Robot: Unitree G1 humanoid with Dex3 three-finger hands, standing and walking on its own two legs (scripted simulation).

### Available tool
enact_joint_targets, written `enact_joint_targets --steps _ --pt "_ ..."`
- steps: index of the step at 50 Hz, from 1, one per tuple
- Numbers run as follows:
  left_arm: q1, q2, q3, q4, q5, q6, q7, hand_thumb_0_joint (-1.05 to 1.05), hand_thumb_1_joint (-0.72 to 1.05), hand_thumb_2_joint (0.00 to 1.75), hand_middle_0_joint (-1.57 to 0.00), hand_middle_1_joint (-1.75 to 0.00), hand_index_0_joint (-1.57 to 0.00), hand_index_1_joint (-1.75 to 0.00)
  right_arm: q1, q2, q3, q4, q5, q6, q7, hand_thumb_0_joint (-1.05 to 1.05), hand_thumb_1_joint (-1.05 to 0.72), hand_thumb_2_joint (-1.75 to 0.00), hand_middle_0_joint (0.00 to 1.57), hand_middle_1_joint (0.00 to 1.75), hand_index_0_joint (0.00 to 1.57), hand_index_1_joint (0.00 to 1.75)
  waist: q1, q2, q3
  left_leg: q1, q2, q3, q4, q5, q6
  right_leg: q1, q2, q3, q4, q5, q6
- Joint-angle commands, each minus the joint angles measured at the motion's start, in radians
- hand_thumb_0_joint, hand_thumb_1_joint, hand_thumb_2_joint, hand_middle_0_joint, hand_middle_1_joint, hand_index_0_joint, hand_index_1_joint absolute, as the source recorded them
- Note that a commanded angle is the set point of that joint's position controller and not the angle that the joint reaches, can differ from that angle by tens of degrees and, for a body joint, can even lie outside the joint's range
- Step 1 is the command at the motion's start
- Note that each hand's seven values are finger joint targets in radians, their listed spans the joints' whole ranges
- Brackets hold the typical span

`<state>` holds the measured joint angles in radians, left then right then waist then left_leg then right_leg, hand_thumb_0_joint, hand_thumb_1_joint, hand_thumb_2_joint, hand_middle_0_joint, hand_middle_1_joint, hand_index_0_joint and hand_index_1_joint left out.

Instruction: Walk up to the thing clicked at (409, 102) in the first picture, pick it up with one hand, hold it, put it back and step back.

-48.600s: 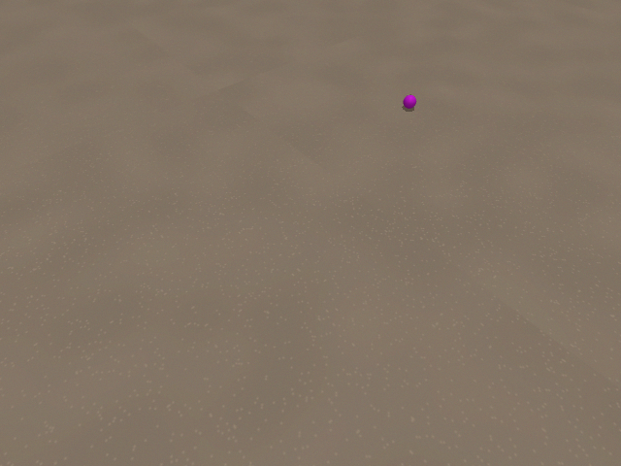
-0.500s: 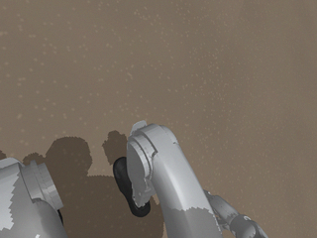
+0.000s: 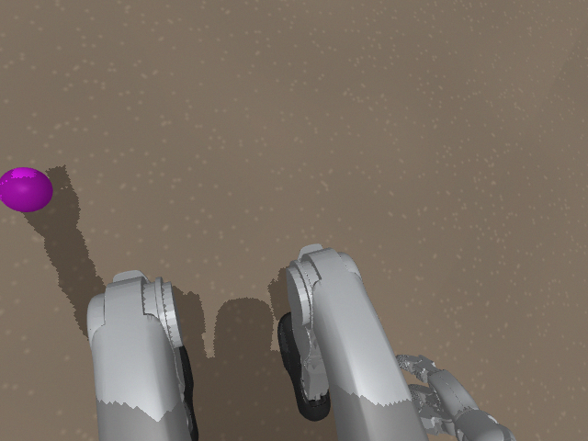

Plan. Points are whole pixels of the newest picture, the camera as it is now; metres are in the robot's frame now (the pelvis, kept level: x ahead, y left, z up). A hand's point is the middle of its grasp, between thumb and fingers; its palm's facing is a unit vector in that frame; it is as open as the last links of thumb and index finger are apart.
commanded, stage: withdraw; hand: left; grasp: from above
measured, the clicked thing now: (26, 189) +0.48 +0.36 -0.32
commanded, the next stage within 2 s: home in 0.34 s
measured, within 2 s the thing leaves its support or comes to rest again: neither
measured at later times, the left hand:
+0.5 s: hand out of the picture +0.49 +0.37 -0.16, palm faces -0.37 -0.04 -0.93, open 13.9 cm
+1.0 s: hand out of the picture +0.30 +0.32 +0.03, palm faces -0.22 -0.65 -0.72, open 7.9 cm
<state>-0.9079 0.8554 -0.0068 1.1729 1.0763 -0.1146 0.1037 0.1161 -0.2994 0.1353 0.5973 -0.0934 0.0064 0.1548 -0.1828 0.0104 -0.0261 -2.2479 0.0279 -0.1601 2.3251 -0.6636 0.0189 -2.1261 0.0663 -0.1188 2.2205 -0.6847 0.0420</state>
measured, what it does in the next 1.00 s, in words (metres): rises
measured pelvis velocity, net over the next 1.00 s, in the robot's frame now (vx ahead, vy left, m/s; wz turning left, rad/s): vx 0.00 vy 0.00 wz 0.10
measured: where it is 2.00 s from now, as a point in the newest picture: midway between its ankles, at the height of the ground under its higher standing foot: (246, 400)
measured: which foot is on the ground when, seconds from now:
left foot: down 0.00-1.00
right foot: down 0.00-1.00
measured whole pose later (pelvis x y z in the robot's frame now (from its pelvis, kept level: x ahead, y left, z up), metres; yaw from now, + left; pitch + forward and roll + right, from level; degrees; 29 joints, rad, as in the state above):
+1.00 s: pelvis +0.00 +0.00 +0.13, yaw +6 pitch +31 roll -7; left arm -0.23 0.55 0.08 0.44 0.50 0.07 -0.02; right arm 0.10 -0.28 -0.01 0.58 0.01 0.02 0.02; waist -0.05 0.02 -0.17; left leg -1.82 0.02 -0.09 1.90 -0.62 0.02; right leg -1.73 0.04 -0.06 1.83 -0.64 0.03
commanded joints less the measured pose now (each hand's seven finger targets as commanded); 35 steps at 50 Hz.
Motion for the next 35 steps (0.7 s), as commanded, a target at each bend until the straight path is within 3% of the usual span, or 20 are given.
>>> enact_joint_targets --steps 1,4,6,7,10,15,16,19,21,23,24,25,29,31,32,34,35 --pt "-0.260 0.264 0.076 -0.117 -0.001 -0.051 -0.011 0.00 -0.50 1.00 -0.07 -0.99 -0.07 -0.99 0.216 -0.259 -0.085 0.000 0.014 0.026 -0.052 0.00 -0.89 -0.90 0.20 0.30 0.20 0.30 -0.056 0.164 -0.552 0.400 -0.009 0.044 -0.218 0.151 0.019 0.285 0.020 -0.042 -0.239 0.195 -0.086" --pt "-0.312 0.289 0.097 -0.081 0.031 -0.125 0.014 0.00 -0.51 1.00 -0.07 -0.99 -0.07 -0.99 0.192 -0.241 -0.060 0.000 0.003 0.033 -0.061 0.00 -0.89 -0.90 0.20 0.30 0.20 0.30 -0.062 0.174 -0.544 0.386 -0.014 0.055 -0.203 0.136 0.018 0.268 0.018 -0.037 -0.227 0.174 -0.083" --pt "-0.338 0.329 0.121 -0.039 0.058 -0.172 0.057 0.00 -0.52 1.00 -0.07 -0.99 -0.07 -0.99 0.172 -0.232 -0.040 0.004 -0.009 0.033 -0.067 0.00 -0.89 -0.90 0.20 0.30 0.20 0.30 -0.052 0.226 -0.553 0.392 -0.013 0.065 -0.195 0.102 0.015 0.249 0.022 -0.031 -0.213 0.143 -0.081" --pt "-0.362 0.336 0.124 -0.028 0.077 -0.190 0.079 0.00 -0.51 1.00 -0.07 -0.99 -0.07 -0.99 0.172 -0.234 -0.035 0.012 -0.017 0.034 -0.067 0.00 -0.89 -0.90 0.20 0.30 0.20 0.30 -0.067 0.246 -0.558 0.406 -0.013 0.067 -0.189 0.100 0.014 0.247 0.020 -0.034 -0.211 0.145 -0.078" --pt "-0.444 0.374 0.134 -0.010 0.138 -0.212 0.151 0.00 -0.51 1.00 -0.07 -0.99 -0.07 -0.99 0.159 -0.249 -0.026 0.019 -0.035 0.039 -0.068 0.00 -0.89 -0.90 0.20 0.30 0.20 0.30 -0.068 0.344 -0.626 0.464 -0.011 0.068 -0.183 0.099 0.005 0.197 0.023 -0.039 -0.175 0.137 -0.083" --pt "-0.531 0.413 0.151 0.055 0.193 -0.185 0.236 0.00 -0.51 0.99 -0.07 -1.00 -0.07 -0.99 0.193 -0.271 -0.033 0.031 -0.052 0.029 -0.067 0.00 -0.89 -0.89 0.20 0.30 0.20 0.30 -0.095 0.427 -0.643 0.530 -0.003 0.046 -0.201 0.080 -0.008 0.148 0.017 -0.072 -0.142 0.131 -0.085" --pt "-0.558 0.449 0.174 0.024 0.194 -0.176 0.246 0.00 -0.51 0.98 -0.07 -1.00 -0.08 -0.99 0.198 -0.278 -0.035 0.030 -0.054 0.026 -0.066 0.00 -0.89 -0.89 0.20 0.30 0.20 0.30 -0.087 0.451 -0.673 0.541 -0.002 0.045 -0.205 0.088 -0.008 0.150 0.014 -0.077 -0.137 0.146 -0.083" --pt "-0.500 0.434 0.176 0.046 0.192 -0.132 0.240 0.00 -0.51 0.98 -0.08 -0.99 -0.08 -0.98 0.208 -0.284 -0.049 0.021 -0.050 0.017 -0.063 0.00 -0.89 -0.90 0.20 0.30 0.20 0.30 -0.065 0.491 -0.728 0.586 -0.003 0.037 -0.215 0.139 -0.010 0.131 0.006 -0.088 -0.111 0.192 -0.083" --pt "-0.443 0.455 0.199 0.008 0.184 -0.101 0.222 0.00 -0.50 0.97 -0.08 -0.98 -0.09 -0.97 0.215 -0.285 -0.067 0.014 -0.040 0.018 -0.062 0.00 -0.89 -0.90 0.20 0.30 0.20 0.30 -0.029 0.500 -0.804 0.622 -0.003 0.045 -0.226 0.180 -0.007 0.171 0.006 -0.080 -0.122 0.222 -0.082" --pt "-0.382 0.442 0.210 -0.031 0.158 -0.071 0.190 0.00 -0.42 0.93 -0.16 -0.89 -0.17 -0.88 0.231 -0.281 -0.086 0.005 -0.029 0.025 -0.058 0.00 -0.88 -0.89 0.20 0.30 0.20 0.30 -0.016 0.480 -0.839 0.634 -0.011 0.054 -0.234 0.228 -0.003 0.216 0.005 -0.071 -0.142 0.253 -0.081" --pt "-0.335 0.420 0.194 -0.041 0.146 -0.055 0.166 0.00 -0.34 0.95 -0.24 -0.81 -0.23 -0.80 0.242 -0.261 -0.086 0.004 -0.025 0.030 -0.054 0.00 -0.88 -0.89 0.20 0.30 0.20 0.30 -0.015 0.456 -0.845 0.628 -0.008 0.061 -0.240 0.246 0.001 0.261 0.011 -0.064 -0.158 0.268 -0.077" --pt "-0.327 0.427 0.218 -0.080 0.115 -0.044 0.146 0.00 -0.26 0.99 -0.26 -0.73 -0.24 -0.73 0.248 -0.263 -0.102 0.006 -0.017 0.036 -0.055 0.00 -0.88 -0.89 0.20 0.30 0.20 0.30 0.001 0.423 -0.854 0.625 -0.012 0.071 -0.241 0.261 0.008 0.270 0.010 -0.056 -0.179 0.276 -0.075" --pt "-0.137 0.325 0.198 -0.200 0.003 -0.012 0.032 0.00 0.05 0.88 -0.23 -0.55 -0.21 -0.56 0.277 -0.245 -0.131 0.004 0.003 0.049 -0.054 0.00 -0.89 -0.90 0.20 0.30 0.20 0.30 0.015 0.302 -0.818 0.581 -0.017 0.094 -0.259 0.276 0.018 0.377 0.013 -0.033 -0.256 0.282 -0.074" --pt "-0.068 0.297 0.219 -0.368 -0.073 0.003 -0.018 0.00 0.21 0.82 -0.21 -0.44 -0.19 -0.45 0.272 -0.237 -0.156 -0.010 0.017 0.057 -0.057 0.00 -0.89 -0.90 0.20 0.30 0.20 0.30 0.055 0.296 -0.893 0.619 -0.020 0.107 -0.297 0.294 0.017 0.449 0.010 -0.010 -0.294 0.297 -0.079" --pt "-0.032 0.268 0.227 -0.460 -0.128 0.009 -0.042 0.00 0.29 0.81 -0.20 -0.40 -0.19 -0.41 0.264 -0.234 -0.168 -0.019 0.027 0.058 -0.060 0.00 -0.89 -0.90 0.20 0.30 0.20 0.30 0.070 0.302 -0.921 0.650 -0.022 0.103 -0.328 0.300 0.015 0.457 0.008 -0.005 -0.304 0.296 -0.082" --pt "0.076 0.182 0.207 -0.528 -0.228 0.028 -0.090 0.00 0.45 0.80 -0.19 -0.32 -0.18 -0.32 0.243 -0.224 -0.180 -0.019 0.043 0.055 -0.072 0.00 -0.90 -0.90 0.20 0.30 0.20 0.30 0.065 0.236 -0.850 0.655 -0.017 0.093 -0.368 0.269 0.019 0.430 0.007 -0.002 -0.345 0.274 -0.081" --pt "0.124 0.173 0.213 -0.550 -0.270 0.036 -0.106 0.00 0.53 0.78 -0.18 -0.28 -0.18 -0.28 0.235 -0.212 -0.176 -0.018 0.049 0.053 -0.077 0.00 -0.90 -0.90 0.20 0.30 0.20 0.30 0.070 0.201 -0.822 0.640 -0.014 0.094 -0.389 0.251 0.024 0.454 0.010 0.004 -0.365 0.269 -0.076"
